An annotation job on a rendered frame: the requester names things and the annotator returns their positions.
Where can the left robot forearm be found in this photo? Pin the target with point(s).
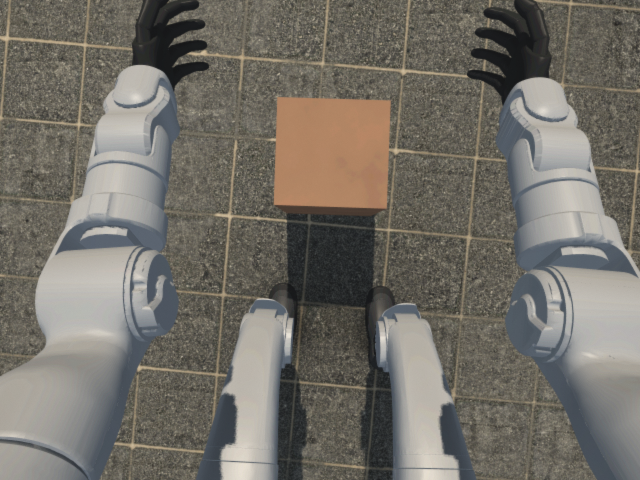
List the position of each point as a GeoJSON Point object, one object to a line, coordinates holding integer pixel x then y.
{"type": "Point", "coordinates": [128, 170]}

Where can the right robot thigh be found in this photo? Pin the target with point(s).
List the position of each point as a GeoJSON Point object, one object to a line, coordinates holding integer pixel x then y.
{"type": "Point", "coordinates": [428, 443]}

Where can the right robot hand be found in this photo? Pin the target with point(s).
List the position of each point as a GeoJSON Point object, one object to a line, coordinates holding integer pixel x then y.
{"type": "Point", "coordinates": [528, 49]}

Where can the right robot forearm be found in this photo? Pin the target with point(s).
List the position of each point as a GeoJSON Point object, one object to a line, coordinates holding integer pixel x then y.
{"type": "Point", "coordinates": [554, 188]}

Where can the left robot hand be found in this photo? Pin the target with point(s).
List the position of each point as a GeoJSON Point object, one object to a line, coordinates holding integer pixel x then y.
{"type": "Point", "coordinates": [153, 38]}

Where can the carton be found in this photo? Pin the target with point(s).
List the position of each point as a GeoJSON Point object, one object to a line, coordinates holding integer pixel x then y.
{"type": "Point", "coordinates": [332, 156]}

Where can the robot left upper arm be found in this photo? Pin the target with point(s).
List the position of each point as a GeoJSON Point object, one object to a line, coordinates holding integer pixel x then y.
{"type": "Point", "coordinates": [61, 412]}

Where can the robot right upper arm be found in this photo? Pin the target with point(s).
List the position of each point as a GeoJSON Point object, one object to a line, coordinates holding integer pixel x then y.
{"type": "Point", "coordinates": [582, 328]}

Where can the left robot foot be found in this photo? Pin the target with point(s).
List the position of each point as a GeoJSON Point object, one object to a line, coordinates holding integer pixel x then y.
{"type": "Point", "coordinates": [285, 294]}

